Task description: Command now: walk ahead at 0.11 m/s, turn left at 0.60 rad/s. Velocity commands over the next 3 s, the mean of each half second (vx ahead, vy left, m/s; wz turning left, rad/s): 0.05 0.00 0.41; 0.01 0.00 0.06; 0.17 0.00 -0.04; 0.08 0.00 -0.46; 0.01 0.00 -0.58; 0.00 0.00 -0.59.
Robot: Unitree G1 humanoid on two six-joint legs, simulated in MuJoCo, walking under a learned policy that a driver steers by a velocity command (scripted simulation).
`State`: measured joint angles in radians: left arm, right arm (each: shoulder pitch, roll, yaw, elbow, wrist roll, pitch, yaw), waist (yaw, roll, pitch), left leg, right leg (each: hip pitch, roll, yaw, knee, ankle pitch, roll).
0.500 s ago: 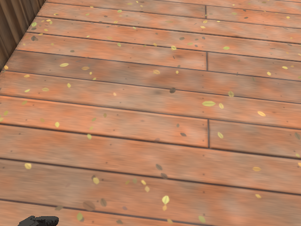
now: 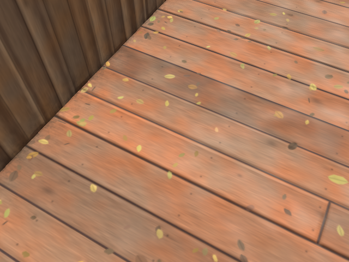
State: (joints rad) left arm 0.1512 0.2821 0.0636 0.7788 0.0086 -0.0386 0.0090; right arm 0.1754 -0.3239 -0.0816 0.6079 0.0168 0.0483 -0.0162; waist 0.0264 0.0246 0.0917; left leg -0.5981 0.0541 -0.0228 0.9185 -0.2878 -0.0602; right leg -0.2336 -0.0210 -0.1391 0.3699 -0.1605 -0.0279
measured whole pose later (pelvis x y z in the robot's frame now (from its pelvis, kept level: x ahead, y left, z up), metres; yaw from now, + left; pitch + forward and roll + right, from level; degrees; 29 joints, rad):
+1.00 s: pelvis +0.09 +0.01 -0.01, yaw +12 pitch -1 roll +0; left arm 0.17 0.24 0.01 0.91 0.01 -0.02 0.01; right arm 0.19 -0.25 -0.06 0.88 -0.01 0.02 -0.03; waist 0.00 0.00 0.03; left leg -0.23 -0.01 -0.06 0.48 -0.23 -0.02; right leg -0.17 0.00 -0.02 0.49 -0.29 -0.01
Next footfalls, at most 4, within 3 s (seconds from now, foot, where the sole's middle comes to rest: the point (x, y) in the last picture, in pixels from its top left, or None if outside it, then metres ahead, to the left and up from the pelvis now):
0.16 left None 0.12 0.14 -0.78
0.54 right None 0.13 -0.10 -0.78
1.84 right None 0.36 -0.02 -0.78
2.26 left None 0.39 0.20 -0.78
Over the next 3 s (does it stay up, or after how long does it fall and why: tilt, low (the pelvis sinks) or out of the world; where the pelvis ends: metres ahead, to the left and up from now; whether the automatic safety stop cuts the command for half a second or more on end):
stays up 0.29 0.05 0.00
